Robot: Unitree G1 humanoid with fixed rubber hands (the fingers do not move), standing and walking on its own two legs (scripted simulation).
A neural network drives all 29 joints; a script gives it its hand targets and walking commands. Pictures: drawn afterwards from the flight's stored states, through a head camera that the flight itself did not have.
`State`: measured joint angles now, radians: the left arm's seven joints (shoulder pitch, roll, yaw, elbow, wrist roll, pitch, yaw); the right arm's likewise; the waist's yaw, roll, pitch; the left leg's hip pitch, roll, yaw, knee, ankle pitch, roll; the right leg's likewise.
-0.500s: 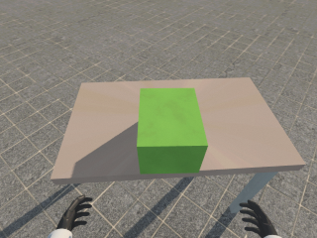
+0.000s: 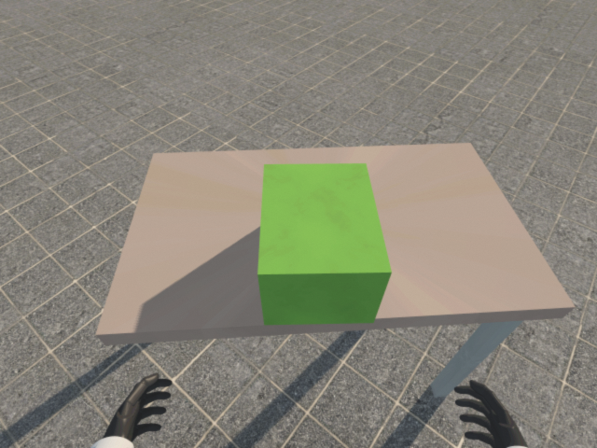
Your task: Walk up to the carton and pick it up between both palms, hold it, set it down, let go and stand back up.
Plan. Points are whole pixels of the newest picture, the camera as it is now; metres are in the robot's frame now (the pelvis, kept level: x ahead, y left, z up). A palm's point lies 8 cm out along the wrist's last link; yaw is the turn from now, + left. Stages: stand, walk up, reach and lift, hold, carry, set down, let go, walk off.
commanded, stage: stand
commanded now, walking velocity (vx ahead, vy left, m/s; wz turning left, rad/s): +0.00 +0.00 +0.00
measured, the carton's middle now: (317, 241) +0.47 -0.02 -0.05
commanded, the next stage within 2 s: walk up in 0.72 s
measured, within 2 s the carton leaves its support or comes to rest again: neither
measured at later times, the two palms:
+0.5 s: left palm (118, 446) +0.14 +0.25 -0.08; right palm out of the picture +0.14 -0.26 -0.08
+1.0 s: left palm out of the picture +0.13 +0.25 -0.08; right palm out of the picture +0.12 -0.27 -0.08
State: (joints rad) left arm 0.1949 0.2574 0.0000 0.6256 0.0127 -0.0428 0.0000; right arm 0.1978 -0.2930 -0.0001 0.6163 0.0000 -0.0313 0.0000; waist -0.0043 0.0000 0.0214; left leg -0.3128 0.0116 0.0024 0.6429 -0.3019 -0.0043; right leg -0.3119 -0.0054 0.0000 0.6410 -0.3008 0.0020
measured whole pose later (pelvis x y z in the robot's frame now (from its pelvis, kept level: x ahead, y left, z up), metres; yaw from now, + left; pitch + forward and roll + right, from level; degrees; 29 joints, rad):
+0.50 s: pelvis +0.00 +0.00 +0.00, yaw +0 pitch -1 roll +0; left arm 0.19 0.26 0.00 0.67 0.01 -0.04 0.00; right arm 0.20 -0.30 0.00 0.67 0.00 -0.03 0.00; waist 0.00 0.00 0.02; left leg -0.31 0.01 0.00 0.61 -0.28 0.00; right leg -0.31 -0.01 0.00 0.61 -0.28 0.00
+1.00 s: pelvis -0.01 +0.00 +0.01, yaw +0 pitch -1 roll +0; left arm 0.19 0.27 0.00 0.70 0.01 -0.03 0.00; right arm 0.20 -0.31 0.00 0.71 0.00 -0.03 0.00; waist -0.01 0.00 0.03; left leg -0.30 0.01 0.00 0.58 -0.25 0.00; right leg -0.30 -0.01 0.00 0.57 -0.25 0.00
